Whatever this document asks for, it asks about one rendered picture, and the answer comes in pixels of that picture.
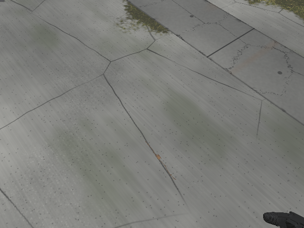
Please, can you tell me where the right robot hand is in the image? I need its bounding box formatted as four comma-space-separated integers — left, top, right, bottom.
263, 211, 304, 228

